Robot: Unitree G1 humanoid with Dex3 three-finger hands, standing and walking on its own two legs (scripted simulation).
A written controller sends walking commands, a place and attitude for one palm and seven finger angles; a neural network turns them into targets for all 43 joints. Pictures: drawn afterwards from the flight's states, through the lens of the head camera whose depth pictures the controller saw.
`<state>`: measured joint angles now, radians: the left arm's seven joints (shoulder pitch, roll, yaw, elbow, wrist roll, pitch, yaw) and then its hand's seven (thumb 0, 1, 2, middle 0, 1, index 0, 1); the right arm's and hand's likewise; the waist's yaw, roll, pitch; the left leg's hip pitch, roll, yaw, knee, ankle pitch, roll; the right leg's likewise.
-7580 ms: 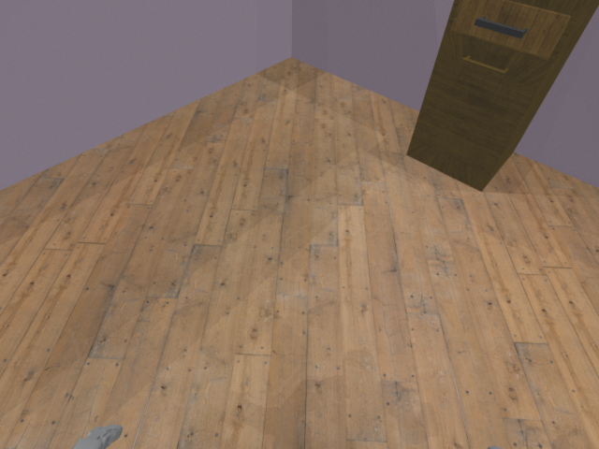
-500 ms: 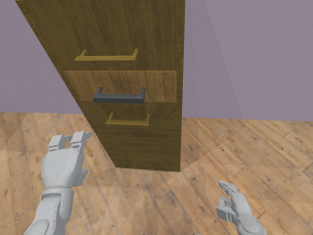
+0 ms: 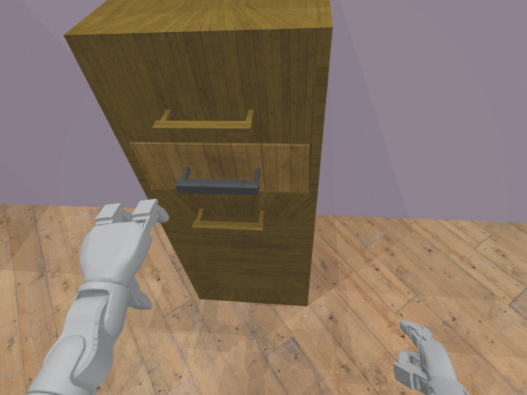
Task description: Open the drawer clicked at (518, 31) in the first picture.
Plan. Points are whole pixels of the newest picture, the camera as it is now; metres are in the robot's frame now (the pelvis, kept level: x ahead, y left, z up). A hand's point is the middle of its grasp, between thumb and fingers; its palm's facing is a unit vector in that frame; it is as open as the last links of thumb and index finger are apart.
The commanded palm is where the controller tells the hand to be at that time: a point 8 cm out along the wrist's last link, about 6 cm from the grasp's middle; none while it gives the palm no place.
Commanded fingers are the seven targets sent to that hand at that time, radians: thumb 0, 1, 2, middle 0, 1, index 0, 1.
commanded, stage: raise the hand with hooked fingers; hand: left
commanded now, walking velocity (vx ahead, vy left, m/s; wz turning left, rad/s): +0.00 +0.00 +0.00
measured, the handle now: (219, 179) +0.54 +0.17 -0.02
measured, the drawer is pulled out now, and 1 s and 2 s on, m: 0.00 0.00 0.00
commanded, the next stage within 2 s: move the hooked fingers above the handle in 0.66 s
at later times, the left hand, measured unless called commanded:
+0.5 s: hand (121, 240) +0.30 +0.26 +0.09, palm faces -0.02 -0.09 -1.00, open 13.9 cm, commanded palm +0.27 +0.26 +0.15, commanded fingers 0.00 -0.50 0.30 -0.30 -1.20 -0.30 -1.20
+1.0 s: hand (151, 236) +0.32 +0.22 +0.08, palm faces +0.00 -0.06 -1.00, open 13.9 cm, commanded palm +0.30 +0.23 +0.14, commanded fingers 0.00 -0.50 0.30 -0.30 -1.20 -0.30 -1.20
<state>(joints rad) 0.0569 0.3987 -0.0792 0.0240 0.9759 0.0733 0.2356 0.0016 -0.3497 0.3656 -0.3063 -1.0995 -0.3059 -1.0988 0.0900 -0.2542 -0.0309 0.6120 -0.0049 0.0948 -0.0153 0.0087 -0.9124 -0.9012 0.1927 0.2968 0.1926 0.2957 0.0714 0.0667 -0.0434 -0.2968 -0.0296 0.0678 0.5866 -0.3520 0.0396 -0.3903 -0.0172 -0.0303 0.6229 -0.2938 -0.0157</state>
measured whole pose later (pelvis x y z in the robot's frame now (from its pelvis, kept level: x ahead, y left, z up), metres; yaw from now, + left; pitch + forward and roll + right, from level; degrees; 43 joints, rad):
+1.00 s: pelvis -0.01 -0.01 +0.01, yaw +1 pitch +2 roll +1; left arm -0.22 0.45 -0.11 0.23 0.96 -0.05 0.08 0.00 -0.50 0.30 -0.32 -1.20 -0.32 -1.20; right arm 0.12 -0.24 0.00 0.64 0.02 0.09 -0.03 0.01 -0.91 -0.90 0.20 0.30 0.20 0.30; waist 0.08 0.06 0.00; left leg -0.24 -0.02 0.04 0.47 -0.27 0.03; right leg -0.33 -0.01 -0.05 0.50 -0.22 -0.03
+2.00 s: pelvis +0.01 +0.00 +0.00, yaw +0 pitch +12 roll +0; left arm -0.65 0.36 -0.14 0.80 1.06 -0.03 0.27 0.00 -0.49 0.30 -0.32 -1.20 -0.32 -1.20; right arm 0.26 -0.25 -0.06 0.69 0.01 0.11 0.00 0.00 -0.91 -0.90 0.20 0.30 0.20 0.30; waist -0.02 0.04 -0.08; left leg -0.45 -0.03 0.06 0.59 -0.34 0.05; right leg -0.53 -0.01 -0.03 0.60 -0.27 -0.01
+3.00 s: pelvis +0.01 -0.01 +0.00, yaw +0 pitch +14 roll +0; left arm -0.77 0.37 -0.11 0.98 1.06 0.00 0.27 0.00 -0.49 0.30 -0.32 -1.20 -0.31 -1.20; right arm 0.28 -0.26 -0.05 0.67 0.01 0.11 -0.02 0.00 -0.91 -0.90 0.20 0.30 0.20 0.30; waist -0.07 0.05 -0.10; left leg -0.49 -0.01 0.06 0.60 -0.34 0.03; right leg -0.58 0.01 -0.04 0.61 -0.27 -0.03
